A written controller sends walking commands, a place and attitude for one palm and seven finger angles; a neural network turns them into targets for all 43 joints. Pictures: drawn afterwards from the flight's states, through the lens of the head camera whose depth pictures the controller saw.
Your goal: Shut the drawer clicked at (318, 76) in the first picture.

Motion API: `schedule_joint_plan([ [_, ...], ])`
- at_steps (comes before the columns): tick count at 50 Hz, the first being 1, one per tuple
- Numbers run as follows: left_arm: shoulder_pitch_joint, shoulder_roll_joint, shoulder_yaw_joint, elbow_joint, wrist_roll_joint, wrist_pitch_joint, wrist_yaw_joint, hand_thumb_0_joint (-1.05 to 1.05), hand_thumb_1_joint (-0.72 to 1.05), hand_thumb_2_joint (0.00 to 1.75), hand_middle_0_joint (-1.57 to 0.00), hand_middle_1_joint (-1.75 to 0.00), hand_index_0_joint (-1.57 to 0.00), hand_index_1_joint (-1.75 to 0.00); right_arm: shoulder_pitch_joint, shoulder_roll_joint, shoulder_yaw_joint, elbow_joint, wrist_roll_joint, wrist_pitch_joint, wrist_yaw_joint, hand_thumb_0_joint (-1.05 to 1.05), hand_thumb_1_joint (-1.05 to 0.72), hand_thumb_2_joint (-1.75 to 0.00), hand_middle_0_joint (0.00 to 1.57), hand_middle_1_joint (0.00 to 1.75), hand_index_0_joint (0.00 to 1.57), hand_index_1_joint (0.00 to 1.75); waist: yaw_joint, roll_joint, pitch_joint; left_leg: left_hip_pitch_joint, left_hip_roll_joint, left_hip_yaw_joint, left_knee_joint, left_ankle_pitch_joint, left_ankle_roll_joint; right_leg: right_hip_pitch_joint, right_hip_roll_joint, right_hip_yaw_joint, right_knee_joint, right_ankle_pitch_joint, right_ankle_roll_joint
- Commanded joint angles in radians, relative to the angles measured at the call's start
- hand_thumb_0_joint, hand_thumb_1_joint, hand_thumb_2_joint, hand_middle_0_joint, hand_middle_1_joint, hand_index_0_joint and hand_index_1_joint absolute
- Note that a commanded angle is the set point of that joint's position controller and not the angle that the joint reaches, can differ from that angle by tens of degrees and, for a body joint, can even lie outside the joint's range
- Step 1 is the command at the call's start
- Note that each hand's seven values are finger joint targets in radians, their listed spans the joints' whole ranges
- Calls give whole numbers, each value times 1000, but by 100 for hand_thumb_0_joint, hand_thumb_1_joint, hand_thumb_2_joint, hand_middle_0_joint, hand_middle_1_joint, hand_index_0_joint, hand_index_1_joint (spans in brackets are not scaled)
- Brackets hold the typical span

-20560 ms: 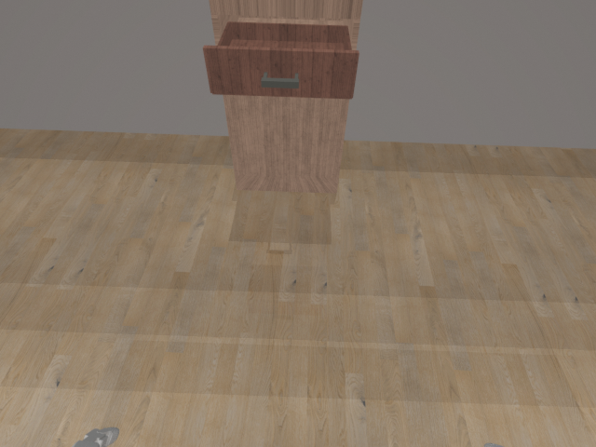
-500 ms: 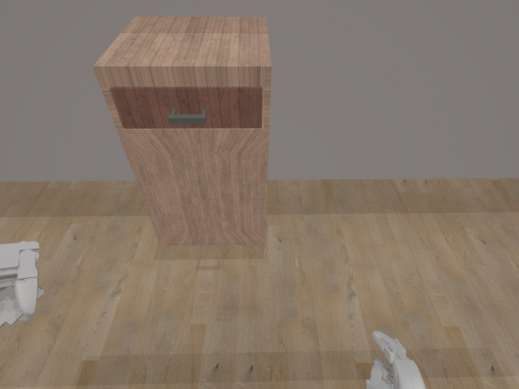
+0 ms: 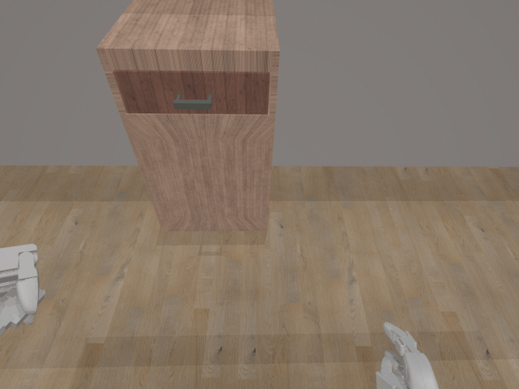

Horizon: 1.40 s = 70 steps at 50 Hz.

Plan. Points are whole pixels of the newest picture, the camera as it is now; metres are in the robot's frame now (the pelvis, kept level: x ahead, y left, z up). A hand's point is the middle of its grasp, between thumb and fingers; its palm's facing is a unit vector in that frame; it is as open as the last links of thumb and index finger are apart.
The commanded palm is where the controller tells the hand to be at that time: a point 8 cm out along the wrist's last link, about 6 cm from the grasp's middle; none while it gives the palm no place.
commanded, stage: stop stepping back and stand still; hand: left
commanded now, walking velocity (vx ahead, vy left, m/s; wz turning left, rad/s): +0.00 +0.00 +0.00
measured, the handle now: (193, 100) +0.88 +0.24 -0.04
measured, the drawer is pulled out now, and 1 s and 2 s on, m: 0.00 0.00 0.00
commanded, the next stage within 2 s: let the arm hang, fingers relaxed in 0.04 s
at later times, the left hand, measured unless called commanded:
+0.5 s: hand out of the picture +0.03 +0.20 -0.18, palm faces +0.02 -0.98 -0.20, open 3.4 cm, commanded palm none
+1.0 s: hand out of the picture +0.06 +0.24 -0.15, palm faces +0.03 -0.95 -0.32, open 7.2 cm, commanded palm none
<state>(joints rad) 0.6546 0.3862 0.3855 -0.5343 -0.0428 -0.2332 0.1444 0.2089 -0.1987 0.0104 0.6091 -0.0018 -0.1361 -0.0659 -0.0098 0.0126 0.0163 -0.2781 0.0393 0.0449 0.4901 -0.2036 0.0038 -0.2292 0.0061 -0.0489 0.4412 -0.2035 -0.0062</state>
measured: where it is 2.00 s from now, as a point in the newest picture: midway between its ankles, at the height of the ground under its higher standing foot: outside the picture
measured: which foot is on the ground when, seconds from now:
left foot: down 0.00-1.00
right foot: down 0.00-1.00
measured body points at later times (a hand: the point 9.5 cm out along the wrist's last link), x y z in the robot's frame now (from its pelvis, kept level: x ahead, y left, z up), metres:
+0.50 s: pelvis -0.02 +0.01 -0.01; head +0.02 +0.04 +0.44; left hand +0.03 +0.26 -0.16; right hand +0.06 -0.26 -0.13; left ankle +0.04 +0.11 -0.74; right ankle +0.02 -0.12 -0.74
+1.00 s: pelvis +0.01 +0.00 +0.00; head +0.02 -0.01 +0.45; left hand +0.06 +0.29 -0.13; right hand +0.07 -0.26 -0.15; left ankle +0.04 +0.11 -0.74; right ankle +0.02 -0.12 -0.74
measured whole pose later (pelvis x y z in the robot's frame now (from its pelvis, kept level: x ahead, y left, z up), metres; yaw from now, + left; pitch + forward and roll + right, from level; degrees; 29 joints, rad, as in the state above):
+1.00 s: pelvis +0.01 +0.00 +0.00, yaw +2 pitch -2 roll +0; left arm 0.15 0.29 0.02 1.13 0.01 0.00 0.01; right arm 0.16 -0.26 -0.02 1.11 -0.02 0.00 0.00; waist 0.00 0.03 0.04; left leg -0.21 0.00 0.03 0.40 -0.17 0.01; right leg -0.17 -0.03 -0.07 0.41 -0.21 0.00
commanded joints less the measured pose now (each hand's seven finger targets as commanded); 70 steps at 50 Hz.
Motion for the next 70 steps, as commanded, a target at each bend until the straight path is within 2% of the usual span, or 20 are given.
schedule_joint_plan([
  [1,-44,110,62,-158,1,-34,14,0,90,90,-140,-160,-140,-160,-86,-122,-44,-140,4,-41,-19,0,-90,-90,20,30,20,30,4,-14,-52,19,35,-66,-115,-54,20,-3,-54,90,-122,-64,12],
  [6,-108,133,63,-229,19,-36,23,0,90,90,-140,-160,-140,-160,-90,-120,-39,-139,-2,-53,-29,0,-90,-90,20,30,20,30,12,41,-65,12,39,-84,-159,-73,27,43,-35,64,-86,-33,16],
  [7,-192,6,-326,660,75,86,-110,0,90,90,-140,-160,-140,-160,-146,-279,-102,130,0,-105,63,0,-90,-90,20,30,20,30,-35,76,-15,-31,77,-117,10,155,21,-116,-93,22,61,69,-9],
  [8,-215,20,-262,675,78,187,-139,0,90,90,-136,-156,-136,-156,-80,-285,-105,120,8,-1,76,0,-90,-90,20,30,20,30,-11,72,-64,-25,84,-109,2,200,27,-84,-124,75,32,79,-14],
  [9,-211,23,-259,660,78,213,-144,0,90,90,-132,-151,-132,-151,-66,-258,-98,86,13,28,75,0,-90,-90,20,30,20,30,-12,58,-62,-21,82,-109,19,178,31,-91,-109,57,48,42,-16],
  [10,-237,14,-262,698,80,213,-145,0,90,90,-128,-147,-128,-147,-65,-244,-90,92,3,42,76,0,-90,-90,20,30,20,30,-4,29,-88,-63,94,-141,5,133,50,-78,-98,41,79,-13,-24],
  [11,-268,20,-268,744,82,214,-146,0,90,90,-124,-143,-124,-143,-73,-247,-80,91,-4,55,76,0,-90,-90,20,30,20,30,2,-17,-77,-89,93,-163,-10,115,62,-64,-86,39,92,-36,-28],
  [12,-298,32,-276,794,85,213,-145,0,90,90,-120,-138,-120,-138,-72,-247,-77,95,-11,65,77,0,-90,-90,20,30,20,30,6,-96,-91,-87,86,-173,-10,134,61,-36,-81,49,91,-22,-35],
  [14,-343,51,-288,913,84,216,-144,0,90,90,-112,-130,-112,-130,-77,-254,-70,118,-18,83,75,0,-90,-90,20,30,20,30,7,-177,-101,-70,60,-164,6,84,59,-28,-114,80,47,-36,-53],
  [15,-375,57,-295,976,82,219,-142,0,90,90,-108,-125,-108,-125,-75,-252,-70,133,-20,92,74,0,-90,-90,20,30,20,30,3,-183,-96,-48,46,-153,12,78,54,-41,-128,96,28,-38,-61],
  [16,-397,56,-304,1036,80,224,-140,0,90,90,-104,-121,-104,-121,-71,-244,-66,151,-23,101,73,0,-90,-90,20,30,20,30,-1,-157,-94,-29,40,-145,10,65,49,-53,-135,99,18,-59,-62],
  [19,-414,44,-328,1181,72,236,-134,0,90,90,-92,-108,-92,-108,-86,-227,-54,193,-27,120,72,0,-90,-90,20,30,20,30,10,58,-56,-55,56,-169,-82,-11,46,-25,-107,86,14,-125,-42],
  [21,-406,47,-334,1268,70,235,-134,0,90,90,-84,-99,-84,-99,-89,-223,-52,224,-26,127,69,0,-90,-90,20,30,20,30,16,126,-45,-67,52,-163,-114,-97,40,-4,-103,88,-11,-144,-40],
  [26,-403,37,-330,1425,66,229,-136,0,90,90,-64,-78,-64,-78,-38,-217,-60,300,-24,135,56,0,-90,-90,20,30,20,30,13,166,-46,-39,54,-172,-157,-214,36,12,-102,80,-62,-170,-50],
  [27,-400,47,-328,1445,67,226,-135,0,90,90,-60,-73,-60,-73,-30,-223,-65,309,-22,136,55,0,-90,-90,20,30,20,30,16,128,-41,-28,58,-174,-151,-194,39,11,-104,77,-71,-154,-51],
  [33,-425,49,-339,1552,61,222,-137,0,90,90,-36,-47,-36,-47,11,-225,-66,387,-17,134,50,0,-90,-90,20,30,20,30,8,17,5,12,67,-170,-170,-143,40,-8,-119,81,-115,-152,-53],
  [38,-451,64,-342,1598,58,217,-135,0,90,90,-20,-30,-20,-30,15,-225,-63,430,-15,130,49,0,-90,-90,20,30,20,30,4,-32,10,65,66,-143,-159,-38,38,-13,-132,82,-134,-117,-51],
  [45,-493,77,-342,1620,57,214,-132,0,90,90,-20,-30,-20,-30,-19,-229,-60,464,-16,127,51,0,-90,-90,20,30,20,30,6,-39,25,82,66,-130,-171,24,31,3,-135,83,-148,-82,-41],
  [58,-549,81,-334,1611,56,203,-128,0,90,90,-20,-30,-20,-30,-74,-238,-56,479,-18,115,48,0,-90,-90,20,30,20,30,11,11,-37,128,77,-116,-178,186,19,103,-145,77,-145,119,-35],
  [70,-564,84,-334,1618,54,204,-130,0,90,90,-20,-30,-20,-30,-90,-258,-54,480,-18,120,44,0,-90,-90,20,30,20,30,6,3,-28,153,82,-110,-190,158,11,103,-139,83,-177,94,-35],
])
